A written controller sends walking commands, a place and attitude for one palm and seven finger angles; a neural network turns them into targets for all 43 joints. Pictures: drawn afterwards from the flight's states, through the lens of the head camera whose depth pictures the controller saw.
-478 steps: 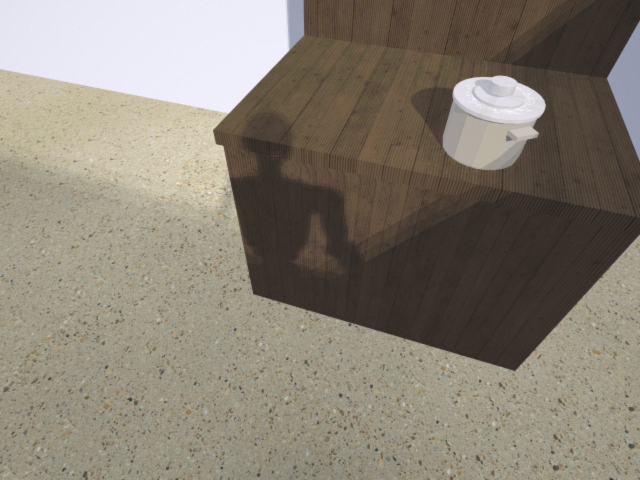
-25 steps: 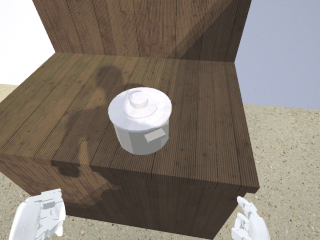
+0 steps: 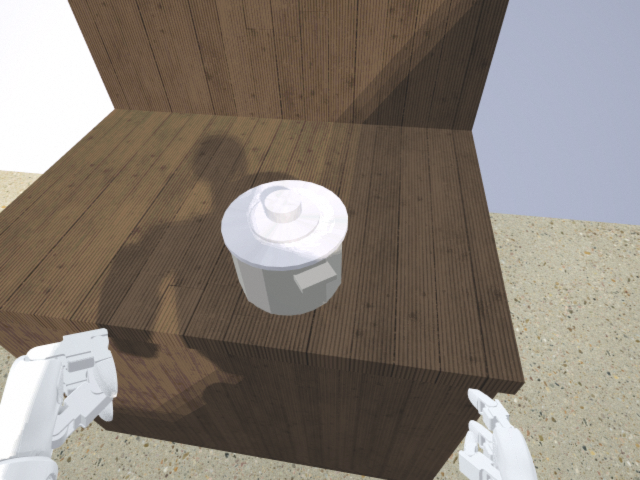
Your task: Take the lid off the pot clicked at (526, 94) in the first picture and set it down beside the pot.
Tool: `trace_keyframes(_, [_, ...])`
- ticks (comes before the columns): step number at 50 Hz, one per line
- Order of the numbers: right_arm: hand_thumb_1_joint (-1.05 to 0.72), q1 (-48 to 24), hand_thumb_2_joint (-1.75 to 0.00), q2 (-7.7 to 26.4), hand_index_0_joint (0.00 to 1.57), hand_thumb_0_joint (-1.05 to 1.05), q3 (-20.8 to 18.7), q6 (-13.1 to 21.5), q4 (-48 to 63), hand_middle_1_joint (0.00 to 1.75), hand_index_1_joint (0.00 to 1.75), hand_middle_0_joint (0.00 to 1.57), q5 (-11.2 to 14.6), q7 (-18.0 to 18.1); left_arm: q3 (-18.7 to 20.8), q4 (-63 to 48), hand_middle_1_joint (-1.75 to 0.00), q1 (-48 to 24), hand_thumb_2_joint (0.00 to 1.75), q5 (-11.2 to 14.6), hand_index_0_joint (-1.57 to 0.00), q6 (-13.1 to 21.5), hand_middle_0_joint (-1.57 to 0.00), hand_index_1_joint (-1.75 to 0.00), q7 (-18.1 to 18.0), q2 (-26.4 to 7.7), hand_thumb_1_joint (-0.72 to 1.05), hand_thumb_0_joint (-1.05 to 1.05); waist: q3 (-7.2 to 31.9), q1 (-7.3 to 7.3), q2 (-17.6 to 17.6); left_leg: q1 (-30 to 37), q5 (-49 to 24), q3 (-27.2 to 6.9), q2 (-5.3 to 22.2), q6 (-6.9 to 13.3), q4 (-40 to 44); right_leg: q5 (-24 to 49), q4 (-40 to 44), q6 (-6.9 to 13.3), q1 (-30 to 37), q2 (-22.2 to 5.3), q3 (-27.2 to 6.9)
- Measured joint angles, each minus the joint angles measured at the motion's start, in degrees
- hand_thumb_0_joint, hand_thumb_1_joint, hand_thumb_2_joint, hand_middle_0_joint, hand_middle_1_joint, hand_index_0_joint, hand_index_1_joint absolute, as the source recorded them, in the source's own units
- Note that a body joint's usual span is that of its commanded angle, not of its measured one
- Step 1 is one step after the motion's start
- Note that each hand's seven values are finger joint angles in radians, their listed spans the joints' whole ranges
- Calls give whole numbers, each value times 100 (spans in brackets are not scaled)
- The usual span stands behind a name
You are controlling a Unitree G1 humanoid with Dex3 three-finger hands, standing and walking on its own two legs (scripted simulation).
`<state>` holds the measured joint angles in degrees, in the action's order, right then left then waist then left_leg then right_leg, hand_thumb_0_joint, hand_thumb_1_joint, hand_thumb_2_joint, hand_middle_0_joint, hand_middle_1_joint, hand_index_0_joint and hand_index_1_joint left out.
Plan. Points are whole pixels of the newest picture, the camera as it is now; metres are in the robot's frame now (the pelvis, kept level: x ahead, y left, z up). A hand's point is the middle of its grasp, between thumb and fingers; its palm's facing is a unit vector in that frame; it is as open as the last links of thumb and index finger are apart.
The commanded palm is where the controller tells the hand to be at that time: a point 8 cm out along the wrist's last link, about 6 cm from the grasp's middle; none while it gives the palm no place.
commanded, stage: reach forward and open the fingers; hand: left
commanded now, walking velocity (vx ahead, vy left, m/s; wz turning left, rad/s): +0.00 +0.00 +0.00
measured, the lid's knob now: (283, 206) +0.44 +0.11 +0.12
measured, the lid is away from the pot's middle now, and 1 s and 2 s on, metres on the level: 0.00 0.00 0.00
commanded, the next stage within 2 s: move the open hand above the knob in 1.16 s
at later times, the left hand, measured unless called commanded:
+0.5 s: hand (85, 370) +0.18 +0.26 +0.12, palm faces -0.22 -0.02 -0.97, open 3.5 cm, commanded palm +0.17 +0.26 +0.18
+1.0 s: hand (100, 304) +0.23 +0.25 +0.16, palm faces -0.11 +0.00 -0.99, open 9.1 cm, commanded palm +0.21 +0.25 +0.23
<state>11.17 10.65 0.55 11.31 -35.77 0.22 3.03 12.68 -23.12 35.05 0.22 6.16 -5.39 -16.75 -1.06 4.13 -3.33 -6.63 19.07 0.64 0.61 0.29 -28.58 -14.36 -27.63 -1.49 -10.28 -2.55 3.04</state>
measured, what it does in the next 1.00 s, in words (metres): shifts its weight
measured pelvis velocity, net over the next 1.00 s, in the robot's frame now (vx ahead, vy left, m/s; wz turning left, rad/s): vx -0.05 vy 0.00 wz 0.00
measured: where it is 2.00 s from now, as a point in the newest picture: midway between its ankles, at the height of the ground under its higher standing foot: outside the picture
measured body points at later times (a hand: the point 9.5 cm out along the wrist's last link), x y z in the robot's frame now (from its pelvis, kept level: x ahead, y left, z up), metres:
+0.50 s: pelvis -0.01 -0.01 +0.00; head -0.01 -0.06 +0.45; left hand +0.18 +0.26 +0.17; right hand +0.21 -0.23 -0.09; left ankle -0.04 +0.11 -0.74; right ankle +0.01 -0.14 -0.74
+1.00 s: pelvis -0.05 +0.00 +0.00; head -0.05 -0.05 +0.45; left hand +0.23 +0.25 +0.22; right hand +0.16 -0.22 -0.09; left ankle -0.04 +0.11 -0.74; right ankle +0.01 -0.14 -0.74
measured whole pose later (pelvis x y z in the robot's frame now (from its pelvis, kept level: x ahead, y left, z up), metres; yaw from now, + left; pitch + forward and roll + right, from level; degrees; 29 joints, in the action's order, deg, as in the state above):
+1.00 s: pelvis -0.05 +0.00 +0.00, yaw +0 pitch -2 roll +1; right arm 7.4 16.7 1.7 -2.5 -31.7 3.0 1.2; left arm 3.9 -10.6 -2.3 -41.5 -2.4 19.6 -40.7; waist -1.1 3.7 -6.9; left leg -10.5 12.4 1.0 -0.9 0.6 -25.0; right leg -8.5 -25.4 -1.3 -14.7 -3.9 2.5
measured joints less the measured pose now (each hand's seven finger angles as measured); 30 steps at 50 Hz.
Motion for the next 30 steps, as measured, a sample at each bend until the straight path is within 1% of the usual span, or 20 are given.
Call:
trace_keyframes(4, [-90,-12,-90,-2,20,1,21,-23,-22,30,30,20,0,-1,77,-68,-150,-109,90,23,-130,28,-130,-150,-9,-25,89,1,-12,6,-6,9,-8,-1,7,-3,13,9,16,4,10,7,2])
trace_keyframes(5, [-90,5,-90,27,20,1,52,-99,19,30,30,20,-32,-13,49,-126,-150,-140,90,-549,-130,-71,-130,-150,-95,-119,89,1,49,33,5,-70,-3,8,7,-5,-14,2,-22,9,-79,6,-7])
trace_keyframes(7, [-90,2,-90,125,20,1,94,-393,185,30,30,20,-91,-105,-102,-307,-149,-230,91,-1730,-130,-439,-129,-149,-249,-424,88,1,133,79,2,-269,24,18,1,-10,-124,-33,-156,26,-293,-3,-20])
trace_keyframes(9, [-90,-83,-90,233,20,1,117,-720,311,30,30,20,-102,-211,-253,-470,-147,-240,91,-2757,-130,-794,-129,-147,-315,-744,86,1,176,122,-52,-417,56,69,16,-16,-216,-53,-260,52,-472,14,-73])
trace_keyframes(10, [-90,-141,-90,281,20,1,122,-887,353,30,30,20,-101,-251,-313,-518,-145,-230,92,-3195,-129,-942,-128,-145,-301,-910,85,1,196,135,-86,-469,66,99,24,-17,-241,-53,-291,57,-541,25,-104])
trace_keyframes(11, [-90,-202,-90,326,20,1,123,-1048,381,30,30,20,-93,-279,-362,-531,-144,-229,93,-3572,-129,-1070,-128,-143,-255,-1079,83,1,210,146,-122,-502,69,125,32,-16,-250,-47,-307,56,-590,34,-132])
trace_keyframes(12, [-90,-261,-90,370,20,1,119,-1197,398,30,30,20,-79,-296,-404,-515,-142,-247,94,-3883,-128,-1180,-127,-141,-177,-1243,81,1,221,150,-161,-520,63,143,36,-15,-243,-38,-308,51,-618,40,-150])
trace_keyframes(13, [-90,-322,-90,414,20,1,115,-1325,406,30,30,20,-43,-306,-431,-486,-139,-275,95,-4108,-127,-1273,-127,-139,-66,-1389,79,1,225,148,-207,-522,52,153,41,-15,-228,-24,-294,47,-625,46,-160])
trace_keyframes(14, [-90,-371,-90,456,20,1,104,-1423,410,30,30,20,-7,-306,-453,-440,-137,-318,97,-4266,-127,-1340,-126,-136,71,-1520,77,1,235,140,-256,-517,37,153,42,-14,-205,-9,-269,41,-618,48,-160])
trace_keyframes(15, [-90,-408,-90,492,20,1,90,-1490,408,30,30,20,26,-296,-468,-375,-134,-373,98,-4362,-126,-1372,-125,-134,222,-1635,75,1,251,126,-301,-509,17,141,38,-12,-174,6,-237,36,-602,44,-149])
trace_keyframes(17, [-90,-454,-90,553,20,1,62,-1555,401,30,30,20,85,-267,-473,-221,-128,-492,101,-4410,-124,-1366,-124,-128,564,-1820,69,1,278,91,-378,-478,-37,103,23,-9,-91,38,-157,31,-553,28,-110])
trace_keyframes(20, [-90,-450,-90,636,21,1,55,-1568,409,30,30,20,139,-247,-488,-79,-119,-694,106,-4288,-122,-1298,-121,-118,1121,-1991,61,0,285,52,-467,-427,-121,35,7,-9,25,102,-22,27,-461,11,-40])
trace_keyframes(24, [-90,-403,-90,674,22,1,36,-1494,381,30,31,20,160,-161,-481,65,-105,-1073,113,-4158,-118,-1000,-117,-105,1745,-2251,49,0,230,44,-503,-385,-236,-52,-10,-16,145,195,125,33,-368,-7,49])
trace_keyframes(27, [-90,-360,-90,674,21,1,15,-1445,378,30,30,20,159,-127,-395,182,-95,-1374,118,-4050,-114,-726,-114,-95,2033,-2405,41,0,176,38,-502,-370,-320,-97,-16,-22,219,276,228,39,-322,-12,95])
trace_keyframes(30, [-90,-327,-90,666,21,1,1,-1418,383,30,30,20,183,-137,-273,328,-85,-1631,121,-3948,-111,-553,-110,-84,2171,-2469,32,0,118,28,-491,-375,-391,-105,-13,-27,267,364,309,47,-307,-7,104])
